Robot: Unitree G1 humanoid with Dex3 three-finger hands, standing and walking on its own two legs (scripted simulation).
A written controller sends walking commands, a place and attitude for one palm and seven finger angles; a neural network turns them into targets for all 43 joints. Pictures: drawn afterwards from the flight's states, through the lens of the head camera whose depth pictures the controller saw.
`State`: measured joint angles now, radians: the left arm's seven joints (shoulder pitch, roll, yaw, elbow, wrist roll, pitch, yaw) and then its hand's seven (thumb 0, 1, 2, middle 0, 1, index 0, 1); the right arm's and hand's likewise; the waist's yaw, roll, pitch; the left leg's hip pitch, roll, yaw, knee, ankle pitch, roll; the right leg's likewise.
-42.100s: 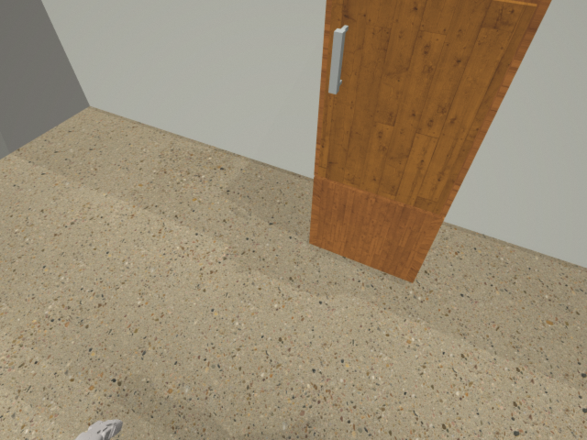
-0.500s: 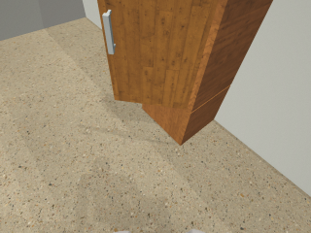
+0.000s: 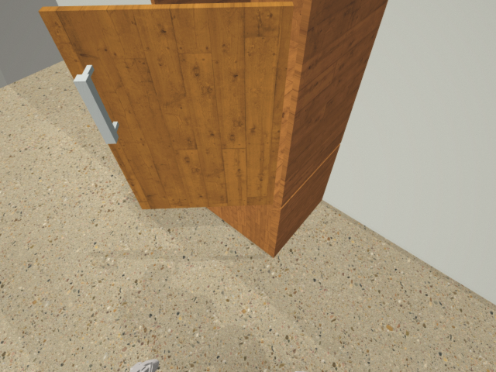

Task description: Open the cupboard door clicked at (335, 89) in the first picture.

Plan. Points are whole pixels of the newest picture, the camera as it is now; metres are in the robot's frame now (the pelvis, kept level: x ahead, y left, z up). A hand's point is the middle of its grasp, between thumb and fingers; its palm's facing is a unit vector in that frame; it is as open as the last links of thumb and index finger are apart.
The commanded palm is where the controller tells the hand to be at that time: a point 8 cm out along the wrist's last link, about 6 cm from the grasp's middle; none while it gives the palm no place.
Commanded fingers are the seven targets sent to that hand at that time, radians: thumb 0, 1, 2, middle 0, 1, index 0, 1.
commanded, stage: come to a stop and stand still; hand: left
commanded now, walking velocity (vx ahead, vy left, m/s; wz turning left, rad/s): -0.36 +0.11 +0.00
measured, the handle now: (101, 106) +0.58 +0.31 +0.09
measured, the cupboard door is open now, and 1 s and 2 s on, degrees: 42 42 42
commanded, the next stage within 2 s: look again from close up in 1.22 s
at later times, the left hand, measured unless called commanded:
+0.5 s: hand out of the picture +0.07 +0.25 -0.17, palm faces +0.03 -0.98 -0.20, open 7.4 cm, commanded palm none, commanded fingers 0.00 0.90 0.90 -0.20 -0.30 -0.20 -0.30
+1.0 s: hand out of the picture +0.03 +0.16 -0.16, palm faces -0.01 -0.98 -0.20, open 7.2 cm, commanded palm none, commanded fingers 0.00 0.90 0.90 -0.20 -0.30 -0.20 -0.30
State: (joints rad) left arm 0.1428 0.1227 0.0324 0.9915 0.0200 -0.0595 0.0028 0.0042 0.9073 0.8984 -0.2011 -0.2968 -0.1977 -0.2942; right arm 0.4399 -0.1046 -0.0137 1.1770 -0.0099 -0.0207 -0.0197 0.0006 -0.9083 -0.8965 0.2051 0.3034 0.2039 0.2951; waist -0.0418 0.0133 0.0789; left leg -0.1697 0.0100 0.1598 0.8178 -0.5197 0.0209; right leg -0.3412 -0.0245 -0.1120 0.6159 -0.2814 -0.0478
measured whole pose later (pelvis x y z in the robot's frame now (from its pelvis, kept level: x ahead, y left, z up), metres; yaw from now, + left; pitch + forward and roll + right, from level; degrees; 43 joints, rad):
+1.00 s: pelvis +0.00 -0.02 +0.01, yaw -1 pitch -1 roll +0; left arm 0.23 0.17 0.02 1.10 0.01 0.00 0.03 0.01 0.95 0.90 -0.21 -0.30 -0.20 -0.29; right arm 0.31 -0.17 -0.04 1.17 -0.02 0.03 -0.03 0.00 -0.91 -0.90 0.20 0.30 0.20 0.29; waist -0.04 0.00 0.03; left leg -0.24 0.05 0.00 0.51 -0.25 -0.04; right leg -0.14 0.00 -0.08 0.50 -0.34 -0.02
